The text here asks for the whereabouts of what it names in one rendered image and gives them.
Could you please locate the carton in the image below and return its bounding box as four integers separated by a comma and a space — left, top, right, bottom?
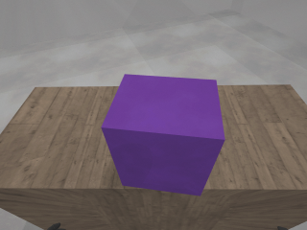
101, 74, 225, 196

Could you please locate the pedestal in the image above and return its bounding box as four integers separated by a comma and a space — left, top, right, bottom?
0, 84, 307, 230

